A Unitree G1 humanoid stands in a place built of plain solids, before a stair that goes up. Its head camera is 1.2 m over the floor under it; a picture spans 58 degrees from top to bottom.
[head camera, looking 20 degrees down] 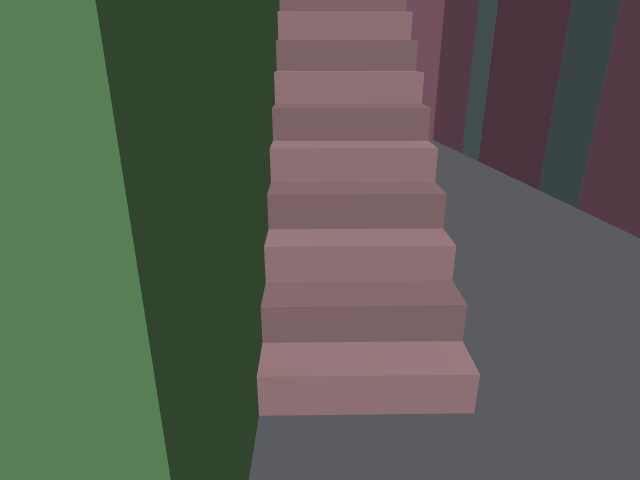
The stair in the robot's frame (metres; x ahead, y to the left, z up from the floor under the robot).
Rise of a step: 0.18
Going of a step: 0.20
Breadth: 0.93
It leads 1 degrees to the left of straight ahead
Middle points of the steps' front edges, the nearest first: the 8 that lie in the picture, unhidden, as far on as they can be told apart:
1.33 -0.13 0.18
1.54 -0.13 0.36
1.74 -0.13 0.54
1.95 -0.12 0.72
2.15 -0.12 0.90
2.35 -0.12 1.07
2.56 -0.11 1.25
2.76 -0.11 1.43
